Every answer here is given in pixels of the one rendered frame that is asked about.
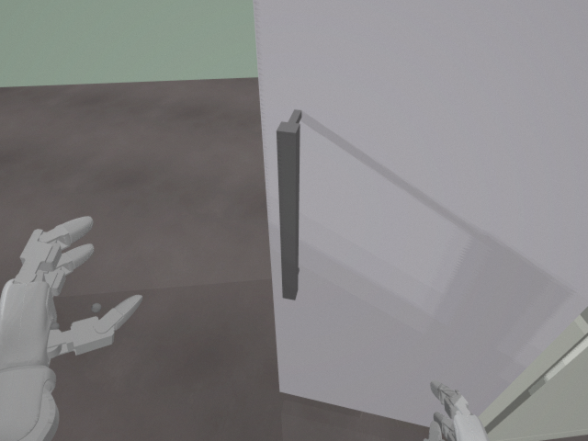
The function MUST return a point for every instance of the fridge door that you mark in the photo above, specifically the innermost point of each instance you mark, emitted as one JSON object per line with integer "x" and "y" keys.
{"x": 443, "y": 217}

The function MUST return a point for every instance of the left robot forearm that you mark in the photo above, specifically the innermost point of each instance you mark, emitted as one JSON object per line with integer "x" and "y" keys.
{"x": 28, "y": 411}

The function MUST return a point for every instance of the right robot hand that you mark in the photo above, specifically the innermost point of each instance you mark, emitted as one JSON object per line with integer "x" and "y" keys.
{"x": 465, "y": 427}

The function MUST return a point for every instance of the left robot hand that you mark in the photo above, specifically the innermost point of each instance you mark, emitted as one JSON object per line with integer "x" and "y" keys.
{"x": 27, "y": 309}

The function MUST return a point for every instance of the handle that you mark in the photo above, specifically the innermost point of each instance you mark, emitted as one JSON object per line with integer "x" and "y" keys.
{"x": 288, "y": 167}

